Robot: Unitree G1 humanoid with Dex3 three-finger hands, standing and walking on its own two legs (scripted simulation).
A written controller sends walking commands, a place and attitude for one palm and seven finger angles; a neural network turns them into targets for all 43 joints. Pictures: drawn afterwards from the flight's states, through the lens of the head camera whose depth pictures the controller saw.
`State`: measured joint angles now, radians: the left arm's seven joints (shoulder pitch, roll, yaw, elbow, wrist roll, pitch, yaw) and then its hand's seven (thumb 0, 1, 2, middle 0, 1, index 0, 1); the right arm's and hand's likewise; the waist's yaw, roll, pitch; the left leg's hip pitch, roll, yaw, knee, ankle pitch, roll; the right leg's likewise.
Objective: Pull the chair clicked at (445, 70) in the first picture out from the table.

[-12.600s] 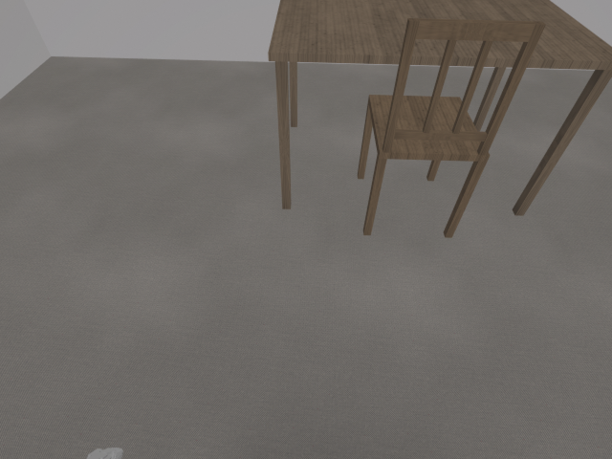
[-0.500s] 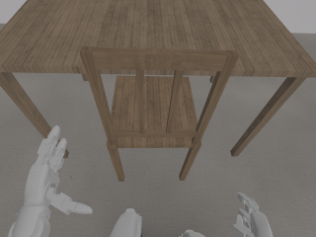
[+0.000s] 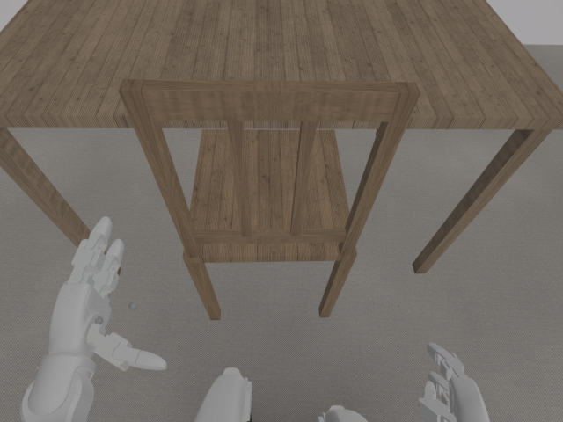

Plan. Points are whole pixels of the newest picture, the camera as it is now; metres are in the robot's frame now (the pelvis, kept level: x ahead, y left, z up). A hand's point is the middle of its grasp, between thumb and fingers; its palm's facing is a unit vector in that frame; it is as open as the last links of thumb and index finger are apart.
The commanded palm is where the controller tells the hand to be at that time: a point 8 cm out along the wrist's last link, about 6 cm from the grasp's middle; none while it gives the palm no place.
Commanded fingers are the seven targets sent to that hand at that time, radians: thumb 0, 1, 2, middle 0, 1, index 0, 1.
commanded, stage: aim the fingers beside a spindle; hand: left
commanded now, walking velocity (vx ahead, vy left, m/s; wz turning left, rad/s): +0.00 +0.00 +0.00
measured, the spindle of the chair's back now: (241, 186) +0.49 +0.10 +0.01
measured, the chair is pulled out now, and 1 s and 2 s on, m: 0.00 0.00 0.00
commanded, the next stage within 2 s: push the fingers through the gap in 1.64 s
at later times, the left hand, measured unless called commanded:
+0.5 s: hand (150, 292) +0.28 +0.20 +0.02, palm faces +0.07 -1.00 -0.04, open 17.0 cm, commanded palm +0.27 +0.24 +0.02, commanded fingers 0.00 -0.50 0.30 -0.06 -0.08 -0.06 -0.08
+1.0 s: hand (169, 271) +0.32 +0.19 +0.00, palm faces +0.06 -1.00 -0.02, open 17.0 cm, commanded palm +0.31 +0.23 +0.00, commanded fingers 0.00 -0.50 0.30 -0.06 -0.08 -0.06 -0.08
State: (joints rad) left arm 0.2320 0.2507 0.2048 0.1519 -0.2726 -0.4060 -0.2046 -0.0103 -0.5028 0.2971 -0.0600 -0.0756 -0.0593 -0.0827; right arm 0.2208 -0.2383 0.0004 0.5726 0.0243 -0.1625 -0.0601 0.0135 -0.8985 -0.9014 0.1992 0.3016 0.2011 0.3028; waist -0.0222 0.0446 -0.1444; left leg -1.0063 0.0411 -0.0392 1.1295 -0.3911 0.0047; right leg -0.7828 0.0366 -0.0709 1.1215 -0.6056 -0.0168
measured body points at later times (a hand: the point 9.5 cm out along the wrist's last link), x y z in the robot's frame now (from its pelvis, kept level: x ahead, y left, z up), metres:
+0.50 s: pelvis -0.01 +0.00 -0.01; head +0.07 +0.01 +0.43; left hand +0.27 +0.25 +0.03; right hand +0.16 -0.24 -0.10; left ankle +0.08 +0.11 -0.65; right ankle -0.03 -0.11 -0.65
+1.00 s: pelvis -0.01 +0.01 -0.03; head +0.08 +0.03 +0.41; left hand +0.32 +0.24 +0.00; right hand +0.13 -0.24 -0.13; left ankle +0.08 +0.11 -0.65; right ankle -0.03 -0.11 -0.65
